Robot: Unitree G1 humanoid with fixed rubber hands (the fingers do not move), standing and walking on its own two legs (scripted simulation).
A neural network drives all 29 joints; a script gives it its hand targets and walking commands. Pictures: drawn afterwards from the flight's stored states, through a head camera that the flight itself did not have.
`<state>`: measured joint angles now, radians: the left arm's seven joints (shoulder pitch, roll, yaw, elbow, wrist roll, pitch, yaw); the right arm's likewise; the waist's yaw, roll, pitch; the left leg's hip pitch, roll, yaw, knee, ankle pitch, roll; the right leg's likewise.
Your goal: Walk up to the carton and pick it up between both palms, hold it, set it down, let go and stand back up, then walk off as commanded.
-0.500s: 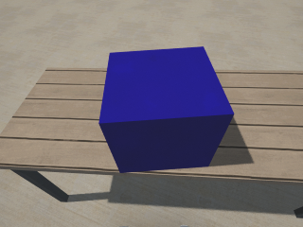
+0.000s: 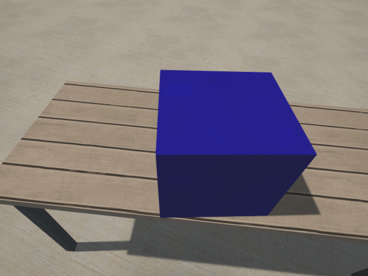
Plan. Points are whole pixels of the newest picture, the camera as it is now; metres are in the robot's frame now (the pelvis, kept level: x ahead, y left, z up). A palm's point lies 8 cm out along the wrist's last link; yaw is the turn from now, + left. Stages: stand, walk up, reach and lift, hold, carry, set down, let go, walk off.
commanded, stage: walk up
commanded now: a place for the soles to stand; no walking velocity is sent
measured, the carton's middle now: (215, 145) +0.46 -0.07 +0.01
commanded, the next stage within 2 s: none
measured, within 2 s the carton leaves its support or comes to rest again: neither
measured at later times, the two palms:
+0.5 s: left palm out of the picture +0.08 +0.28 -0.10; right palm out of the picture +0.07 -0.32 -0.10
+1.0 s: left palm out of the picture +0.11 +0.28 -0.10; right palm out of the picture +0.09 -0.32 -0.10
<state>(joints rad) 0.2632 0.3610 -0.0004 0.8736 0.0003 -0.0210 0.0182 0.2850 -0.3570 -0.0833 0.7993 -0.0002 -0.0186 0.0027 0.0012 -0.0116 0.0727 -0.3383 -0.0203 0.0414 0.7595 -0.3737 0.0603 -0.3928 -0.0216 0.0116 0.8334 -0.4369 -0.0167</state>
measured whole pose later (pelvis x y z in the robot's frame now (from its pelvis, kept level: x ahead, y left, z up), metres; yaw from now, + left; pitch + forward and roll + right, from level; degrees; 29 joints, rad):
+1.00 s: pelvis +0.02 -0.01 +0.00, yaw -2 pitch -1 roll +0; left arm 0.21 0.36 0.00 0.90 0.00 -0.06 0.02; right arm 0.26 -0.36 -0.08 0.81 0.00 -0.02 0.01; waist 0.00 0.00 0.02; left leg -0.34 -0.01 0.07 0.76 -0.40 0.05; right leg -0.37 -0.02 0.01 0.77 -0.37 0.01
